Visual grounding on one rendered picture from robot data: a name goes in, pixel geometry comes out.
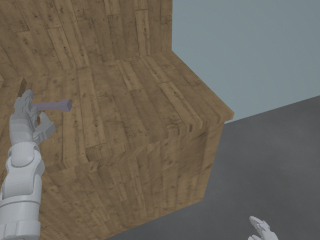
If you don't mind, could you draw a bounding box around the robot right hand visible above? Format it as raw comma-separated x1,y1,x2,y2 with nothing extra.
248,216,279,240

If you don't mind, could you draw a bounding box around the tap lever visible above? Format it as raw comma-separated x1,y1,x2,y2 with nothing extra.
31,99,72,112

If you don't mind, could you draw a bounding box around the robot left forearm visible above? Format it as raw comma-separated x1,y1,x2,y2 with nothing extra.
0,141,45,240

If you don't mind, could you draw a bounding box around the robot left hand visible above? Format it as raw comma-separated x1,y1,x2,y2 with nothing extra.
9,89,56,146

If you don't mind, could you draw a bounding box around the counter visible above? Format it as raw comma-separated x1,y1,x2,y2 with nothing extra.
0,0,235,240

